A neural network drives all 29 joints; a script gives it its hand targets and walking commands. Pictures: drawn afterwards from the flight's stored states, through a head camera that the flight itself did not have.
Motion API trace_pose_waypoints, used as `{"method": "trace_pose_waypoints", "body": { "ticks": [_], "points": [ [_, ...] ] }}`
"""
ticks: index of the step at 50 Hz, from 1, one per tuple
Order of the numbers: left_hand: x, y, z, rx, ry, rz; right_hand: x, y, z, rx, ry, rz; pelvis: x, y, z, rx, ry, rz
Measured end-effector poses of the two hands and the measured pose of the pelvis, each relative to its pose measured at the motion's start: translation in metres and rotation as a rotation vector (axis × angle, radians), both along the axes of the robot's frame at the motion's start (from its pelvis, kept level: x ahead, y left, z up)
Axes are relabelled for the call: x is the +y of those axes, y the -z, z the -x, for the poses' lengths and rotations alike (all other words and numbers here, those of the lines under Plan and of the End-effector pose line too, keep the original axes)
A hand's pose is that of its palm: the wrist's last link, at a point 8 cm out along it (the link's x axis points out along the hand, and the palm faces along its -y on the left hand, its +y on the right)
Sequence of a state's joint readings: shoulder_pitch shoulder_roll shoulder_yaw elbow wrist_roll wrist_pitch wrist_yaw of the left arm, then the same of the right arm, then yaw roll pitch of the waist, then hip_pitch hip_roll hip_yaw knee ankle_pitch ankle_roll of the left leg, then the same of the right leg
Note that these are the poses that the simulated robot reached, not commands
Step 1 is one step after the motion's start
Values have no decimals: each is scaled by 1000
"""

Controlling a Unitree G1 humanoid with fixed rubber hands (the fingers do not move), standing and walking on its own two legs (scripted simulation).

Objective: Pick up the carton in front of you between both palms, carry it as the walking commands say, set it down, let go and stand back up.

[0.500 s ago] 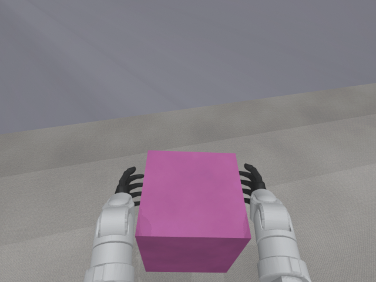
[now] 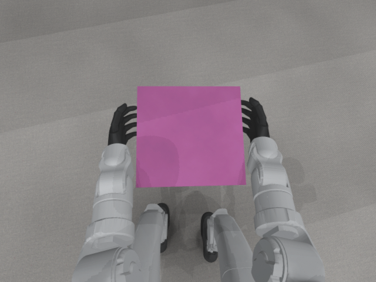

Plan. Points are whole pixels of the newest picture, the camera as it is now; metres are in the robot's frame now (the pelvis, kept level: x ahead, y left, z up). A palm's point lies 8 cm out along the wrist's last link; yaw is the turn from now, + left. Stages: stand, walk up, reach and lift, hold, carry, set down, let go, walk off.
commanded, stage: set down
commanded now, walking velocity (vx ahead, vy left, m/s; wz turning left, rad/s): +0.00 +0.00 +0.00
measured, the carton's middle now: (187, 143) +0.40 +0.01 -0.16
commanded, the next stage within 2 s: none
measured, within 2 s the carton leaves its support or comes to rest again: rests again in 1.62 s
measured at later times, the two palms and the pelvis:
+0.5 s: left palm (125, 137) +0.42 +0.18 -0.22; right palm (233, 132) +0.44 -0.12 -0.21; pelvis -0.01 -0.01 -0.13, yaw -2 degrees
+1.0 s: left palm (127, 140) +0.45 +0.21 -0.38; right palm (213, 138) +0.47 -0.09 -0.37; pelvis -0.04 -0.01 -0.25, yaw -2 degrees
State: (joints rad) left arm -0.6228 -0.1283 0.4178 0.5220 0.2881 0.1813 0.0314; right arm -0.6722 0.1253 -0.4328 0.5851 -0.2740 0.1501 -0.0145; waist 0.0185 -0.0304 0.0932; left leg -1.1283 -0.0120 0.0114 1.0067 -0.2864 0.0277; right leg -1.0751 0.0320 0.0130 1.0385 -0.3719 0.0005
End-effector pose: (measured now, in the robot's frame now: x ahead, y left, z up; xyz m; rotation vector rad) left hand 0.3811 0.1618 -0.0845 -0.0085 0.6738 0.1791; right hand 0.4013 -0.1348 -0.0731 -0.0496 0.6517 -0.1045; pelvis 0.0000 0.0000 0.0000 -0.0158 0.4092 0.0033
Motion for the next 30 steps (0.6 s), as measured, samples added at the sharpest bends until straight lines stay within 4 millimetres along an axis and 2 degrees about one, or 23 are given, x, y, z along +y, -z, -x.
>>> {"method": "trace_pose_waypoints", "body": {
  "ticks": [7,16,30],
  "points": [
    [3,32,-19,-43,-18,22,3,31,-20,-41,14,-35,0,44,-2,142,13,0],
    [11,74,-32,13,-18,20,11,72,-35,13,21,-48,-4,83,-3,243,13,6],
    [24,172,-49,11,3,-3,22,175,-47,10,27,-54,-8,160,14,353,22,13]
  ]
}}
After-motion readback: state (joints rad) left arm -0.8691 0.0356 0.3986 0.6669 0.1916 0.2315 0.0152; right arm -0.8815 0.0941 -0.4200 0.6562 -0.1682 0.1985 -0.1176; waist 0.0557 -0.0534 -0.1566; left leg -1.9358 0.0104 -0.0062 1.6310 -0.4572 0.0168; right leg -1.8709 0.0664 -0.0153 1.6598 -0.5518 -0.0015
